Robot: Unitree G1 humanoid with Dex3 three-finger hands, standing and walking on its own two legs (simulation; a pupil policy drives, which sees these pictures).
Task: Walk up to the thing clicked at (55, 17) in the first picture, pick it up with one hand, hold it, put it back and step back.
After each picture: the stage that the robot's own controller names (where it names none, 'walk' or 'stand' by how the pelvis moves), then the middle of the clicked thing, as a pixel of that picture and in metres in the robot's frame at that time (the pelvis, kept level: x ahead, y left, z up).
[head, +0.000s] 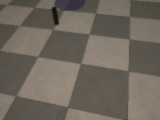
stand; (55, 16) +1.85 +0.40 -0.65
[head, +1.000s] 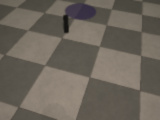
walk; (66, 24) +1.74 +0.21 -0.64
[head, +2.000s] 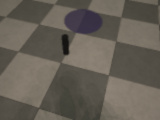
walk; (65, 45) +1.17 +0.17 -0.65
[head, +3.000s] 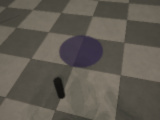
walk; (59, 88) +0.73 +0.24 -0.64
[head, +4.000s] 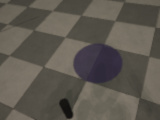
walk; (66, 109) +0.50 +0.25 -0.64
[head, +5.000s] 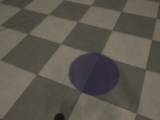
stand; out of the picture +0.41 +0.21 -0.65
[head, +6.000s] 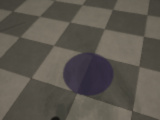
stand; out of the picture +0.39 +0.24 -0.66
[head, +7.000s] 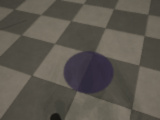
stand; out of the picture +0.41 +0.24 -0.66
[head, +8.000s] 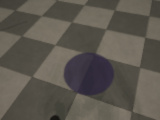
stand; out of the picture +0.40 +0.24 -0.66
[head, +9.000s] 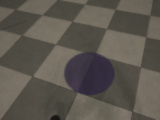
stand; out of the picture +0.40 +0.24 -0.66
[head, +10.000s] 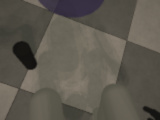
go down; (27, 57) +0.47 +0.24 -0.33
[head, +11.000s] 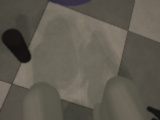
approach; (19, 49) +0.48 +0.26 -0.26
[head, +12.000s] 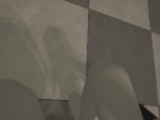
close in; out of the picture +0.46 +0.31 -0.17
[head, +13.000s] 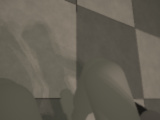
close; out of the picture +0.45 +0.31 -0.16
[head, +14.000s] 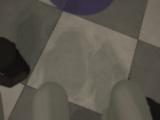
lift; (12, 64) +0.35 +0.26 -0.01
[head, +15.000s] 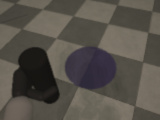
hold; (43, 80) +0.32 +0.15 +0.09
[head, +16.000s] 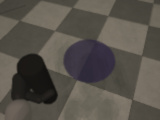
hold; (41, 83) +0.32 +0.16 +0.04
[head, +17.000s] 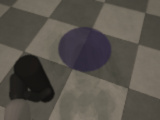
crouch; (38, 83) +0.34 +0.17 +0.00
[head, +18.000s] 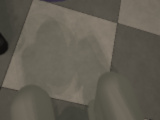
lower; out of the picture +0.48 +0.25 -0.05
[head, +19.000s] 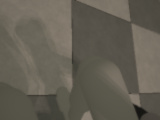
lower; out of the picture +0.45 +0.30 -0.17
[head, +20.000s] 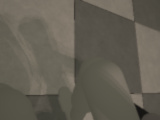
lower; out of the picture +0.45 +0.31 -0.17
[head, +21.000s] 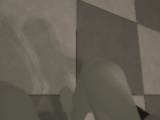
lower; out of the picture +0.45 +0.31 -0.16
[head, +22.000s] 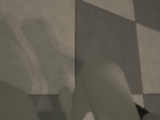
lower; out of the picture +0.44 +0.31 -0.17
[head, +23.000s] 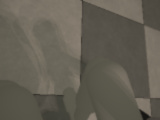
draw back; out of the picture +0.45 +0.28 -0.16
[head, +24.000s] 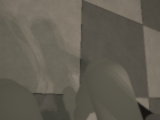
rise; out of the picture +0.45 +0.28 -0.17
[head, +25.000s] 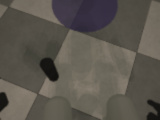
walk; (50, 71) +0.47 +0.20 -0.39
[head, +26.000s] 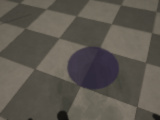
stand; out of the picture +0.41 +0.17 -0.60
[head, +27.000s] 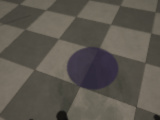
stand; out of the picture +0.42 +0.18 -0.60
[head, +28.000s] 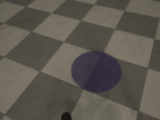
stand; out of the picture +0.42 +0.16 -0.64
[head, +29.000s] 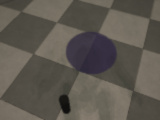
walk; (65, 105) +0.45 +0.14 -0.63
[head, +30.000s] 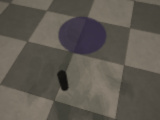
walk; (63, 81) +0.61 +0.18 -0.63
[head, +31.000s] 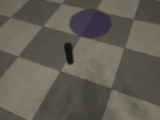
walk; (69, 54) +0.97 +0.19 -0.62
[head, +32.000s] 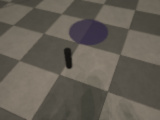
stand; (68, 58) +1.05 +0.19 -0.65
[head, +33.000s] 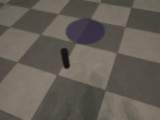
stand; (65, 59) +1.05 +0.22 -0.66
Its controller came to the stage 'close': yes
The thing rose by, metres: 0.68
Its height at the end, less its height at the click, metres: +0.00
